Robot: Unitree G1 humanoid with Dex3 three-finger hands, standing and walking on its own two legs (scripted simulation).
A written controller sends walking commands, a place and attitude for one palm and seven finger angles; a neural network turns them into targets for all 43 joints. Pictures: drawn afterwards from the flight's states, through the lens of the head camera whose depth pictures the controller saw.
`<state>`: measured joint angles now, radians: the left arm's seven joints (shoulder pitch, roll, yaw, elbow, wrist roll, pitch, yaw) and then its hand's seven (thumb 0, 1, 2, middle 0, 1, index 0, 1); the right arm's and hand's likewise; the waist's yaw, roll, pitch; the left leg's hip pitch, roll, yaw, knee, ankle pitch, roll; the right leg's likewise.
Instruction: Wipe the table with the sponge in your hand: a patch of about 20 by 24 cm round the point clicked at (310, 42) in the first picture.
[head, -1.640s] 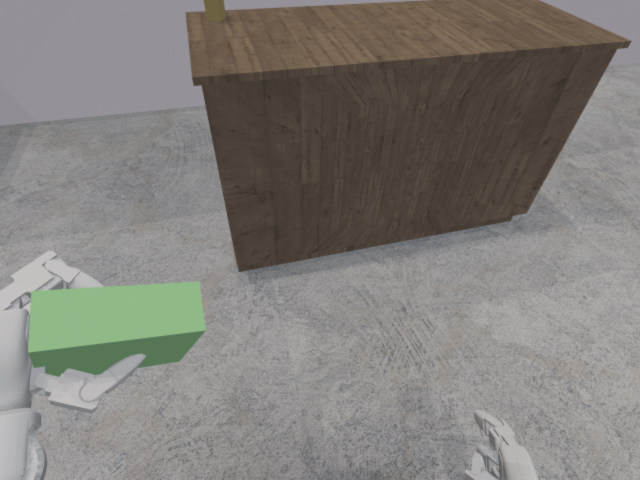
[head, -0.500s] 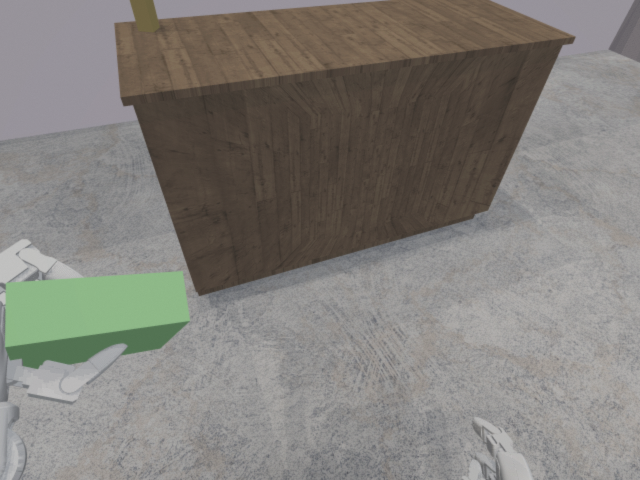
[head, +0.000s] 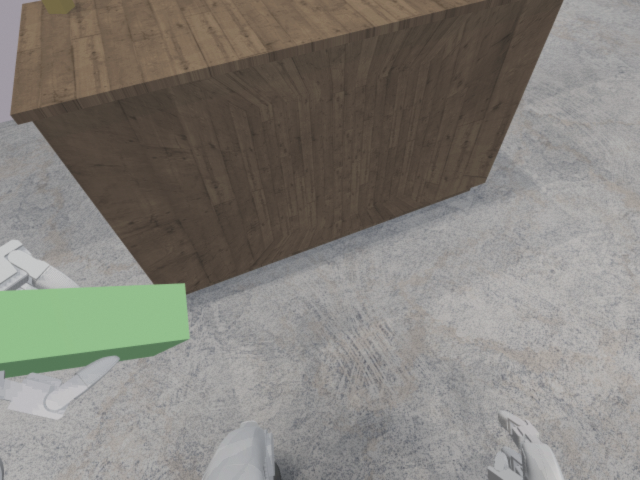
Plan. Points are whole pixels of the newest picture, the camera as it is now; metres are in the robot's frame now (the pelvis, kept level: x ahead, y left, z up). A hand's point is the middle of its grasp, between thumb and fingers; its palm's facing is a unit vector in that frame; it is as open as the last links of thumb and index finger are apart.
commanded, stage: walk to a spot facing it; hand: left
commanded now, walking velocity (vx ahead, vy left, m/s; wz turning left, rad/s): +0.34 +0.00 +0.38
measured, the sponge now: (119, 328) +0.23 +0.19 +0.15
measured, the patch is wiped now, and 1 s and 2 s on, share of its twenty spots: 0.00 0.00 0.00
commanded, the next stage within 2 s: none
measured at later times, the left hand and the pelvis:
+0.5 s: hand (88, 237) +0.31 +0.23 +0.18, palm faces +0.55 -0.69 -0.47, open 9.3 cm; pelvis +0.15 -0.04 -0.01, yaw +10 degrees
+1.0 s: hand (91, 252) +0.29 +0.22 +0.18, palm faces +0.70 -0.57 -0.44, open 9.3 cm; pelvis +0.21 -0.09 +0.00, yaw +28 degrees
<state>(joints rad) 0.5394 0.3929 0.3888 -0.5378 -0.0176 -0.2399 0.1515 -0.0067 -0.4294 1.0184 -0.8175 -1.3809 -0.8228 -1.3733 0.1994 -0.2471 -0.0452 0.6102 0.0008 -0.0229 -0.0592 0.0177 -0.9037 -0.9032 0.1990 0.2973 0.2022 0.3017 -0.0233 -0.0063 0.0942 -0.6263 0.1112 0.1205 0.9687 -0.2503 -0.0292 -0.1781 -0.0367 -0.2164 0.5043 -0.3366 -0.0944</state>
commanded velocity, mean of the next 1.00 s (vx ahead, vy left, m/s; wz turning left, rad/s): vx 0.10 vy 0.00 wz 0.57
